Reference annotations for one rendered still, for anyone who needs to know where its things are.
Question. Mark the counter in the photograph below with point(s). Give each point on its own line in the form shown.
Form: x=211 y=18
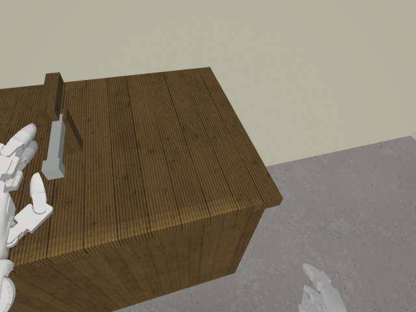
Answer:
x=163 y=189

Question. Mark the robot right hand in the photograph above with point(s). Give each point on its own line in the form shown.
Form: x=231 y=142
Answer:
x=329 y=299

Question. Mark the tap lever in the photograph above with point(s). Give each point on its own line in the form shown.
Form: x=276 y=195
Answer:
x=53 y=167

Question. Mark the robot left hand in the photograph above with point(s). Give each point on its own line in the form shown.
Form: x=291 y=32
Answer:
x=19 y=151

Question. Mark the robot left forearm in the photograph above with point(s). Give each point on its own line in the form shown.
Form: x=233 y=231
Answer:
x=7 y=288

